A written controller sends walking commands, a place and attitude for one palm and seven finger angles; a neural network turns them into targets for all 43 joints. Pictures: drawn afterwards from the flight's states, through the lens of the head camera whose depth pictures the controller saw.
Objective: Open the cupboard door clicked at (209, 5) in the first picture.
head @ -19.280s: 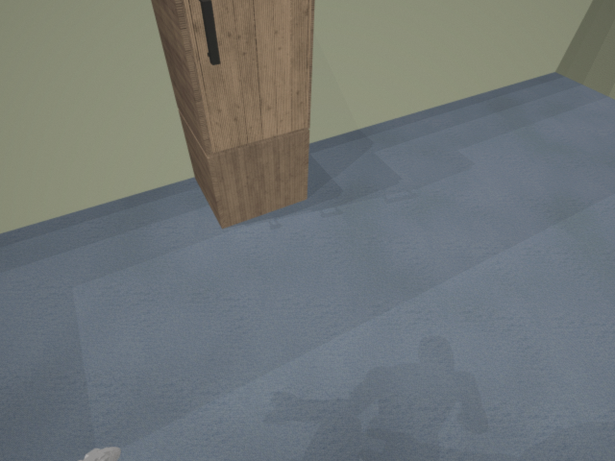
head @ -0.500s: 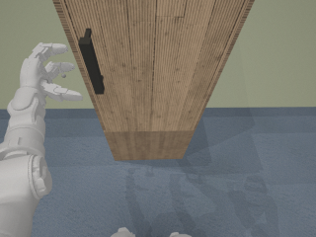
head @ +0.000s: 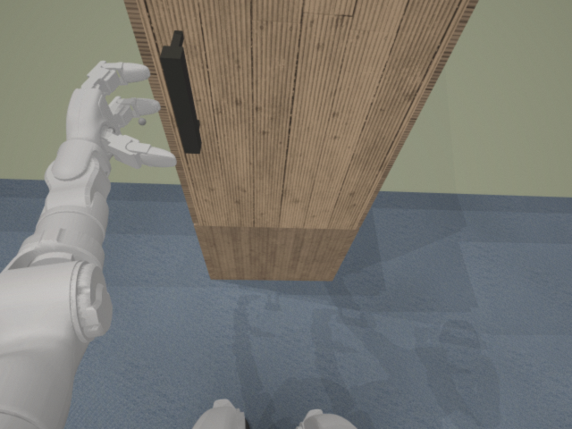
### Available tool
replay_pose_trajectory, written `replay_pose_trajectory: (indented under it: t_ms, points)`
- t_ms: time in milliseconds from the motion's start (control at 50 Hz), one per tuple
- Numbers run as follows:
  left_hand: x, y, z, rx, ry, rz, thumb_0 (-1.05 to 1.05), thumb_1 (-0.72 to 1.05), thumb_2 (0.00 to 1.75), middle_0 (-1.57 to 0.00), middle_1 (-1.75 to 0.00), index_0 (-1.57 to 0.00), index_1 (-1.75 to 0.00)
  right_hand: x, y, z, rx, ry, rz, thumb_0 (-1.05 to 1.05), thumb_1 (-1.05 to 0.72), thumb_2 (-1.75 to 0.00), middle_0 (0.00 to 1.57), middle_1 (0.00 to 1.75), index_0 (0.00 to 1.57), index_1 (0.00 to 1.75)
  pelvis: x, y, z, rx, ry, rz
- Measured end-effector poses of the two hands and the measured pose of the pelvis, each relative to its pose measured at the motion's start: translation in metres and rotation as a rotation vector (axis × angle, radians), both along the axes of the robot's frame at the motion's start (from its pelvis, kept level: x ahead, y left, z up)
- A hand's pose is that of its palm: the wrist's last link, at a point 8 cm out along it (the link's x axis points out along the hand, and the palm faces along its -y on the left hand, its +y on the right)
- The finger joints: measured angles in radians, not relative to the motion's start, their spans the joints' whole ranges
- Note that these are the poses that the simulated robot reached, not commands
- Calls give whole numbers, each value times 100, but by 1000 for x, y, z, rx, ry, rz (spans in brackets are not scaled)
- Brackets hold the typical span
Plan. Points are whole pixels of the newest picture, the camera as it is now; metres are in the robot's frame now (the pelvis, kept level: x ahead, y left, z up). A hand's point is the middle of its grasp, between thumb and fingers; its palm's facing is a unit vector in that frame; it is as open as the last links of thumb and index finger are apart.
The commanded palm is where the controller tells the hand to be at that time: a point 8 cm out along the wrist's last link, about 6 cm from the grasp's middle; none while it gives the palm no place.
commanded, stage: move the hooked fingers beside the handle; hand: left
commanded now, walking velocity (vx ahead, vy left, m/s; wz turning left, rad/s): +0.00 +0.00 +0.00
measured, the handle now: (186, 97) +0.55 +0.11 +0.12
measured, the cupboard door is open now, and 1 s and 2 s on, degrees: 0 0 0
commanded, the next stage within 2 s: slide the fingers in behind the handle in 0.50 s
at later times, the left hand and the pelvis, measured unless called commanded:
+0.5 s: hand (133, 124) +0.51 +0.17 +0.11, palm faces -0.05 -1.00 +0.01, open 14.0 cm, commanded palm +0.48 +0.22 +0.12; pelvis +0.01 +0.01 +0.00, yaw -1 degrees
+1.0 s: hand (163, 123) +0.50 +0.14 +0.11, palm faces -0.05 -1.00 -0.01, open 14.0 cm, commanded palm +0.48 +0.18 +0.12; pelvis +0.00 +0.00 +0.00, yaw -1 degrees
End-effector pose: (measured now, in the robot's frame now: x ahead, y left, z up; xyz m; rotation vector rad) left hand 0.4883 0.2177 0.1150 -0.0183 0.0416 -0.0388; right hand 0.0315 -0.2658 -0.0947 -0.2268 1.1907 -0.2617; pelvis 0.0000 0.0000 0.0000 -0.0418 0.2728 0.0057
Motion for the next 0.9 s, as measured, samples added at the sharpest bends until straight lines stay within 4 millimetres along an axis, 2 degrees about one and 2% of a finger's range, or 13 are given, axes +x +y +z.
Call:
replay_pose_trajectory:
  t_ms: [100, 180, 280, 360, 560, 660, 780, 900]
  points:
    - [10, 14, 0, 20, 1, 26, -1, -50, 30, -30, -120, -30, -120, -31, 2, 0, 0, 69, -51, 1, -90, -90, 20, 30, 20, 30, 1, 0, -1, -2, 19, -14]
    - [10, 22, 2, 39, -3, 11, -1, -50, 30, -30, -120, -30, -120, -55, 5, 0, 7, 146, -82, 1, -90, -90, 20, 30, 20, 30, 5, 1, 0, -5, 24, -17]
    - [7, 21, 0, 10, 1, -26, -1, -50, 30, -30, -120, -30, -120, -67, 8, 3, 11, 201, -96, 1, -90, -90, 20, 30, 20, 30, 11, 3, 2, -8, 19, -15]
    - [5, 15, -2, -12, -9, -33, -1, -50, 30, -30, -120, -30, -120, -59, 9, 5, 6, 178, -96, 1, -90, -90, 20, 30, 20, 30, 14, 5, 3, -8, 14, -17]
    - [-5, 13, -1, 22, -21, -5, -1, -50, 30, -30, -120, -30, -120, -14, 12, 0, 21, 50, -47, 1, -90, -90, 20, 30, 20, 30, 12, 10, 2, -6, -2, -16]
    - [-10, 11, 4, 28, -34, -10, -1, -50, 30, -30, -120, -30, -120, 1, 15, -3, 34, 17, -15, 1, -90, -90, 20, 30, 20, 30, 10, 10, 2, -6, -11, -5]
    - [-10, -6, 1, 24, -9, -32, -1, -50, 30, -30, -120, -30, -120, 3, 14, -5, 33, 12, 12, 1, -90, -90, 20, 30, 20, 30, 4, 8, 1, -5, -12, 10]
    - [-4, -23, -2, 10, -25, -21, -1, -50, 30, -30, -120, -30, -120, -11, 8, -4, 26, 27, -7, 1, -90, -90, 20, 30, 20, 30, 2, 4, 0, 0, -2, -1]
